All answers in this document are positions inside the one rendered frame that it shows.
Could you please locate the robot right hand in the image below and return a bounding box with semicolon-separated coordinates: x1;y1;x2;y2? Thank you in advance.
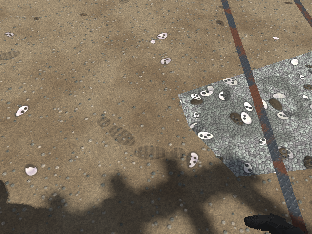
244;213;306;234

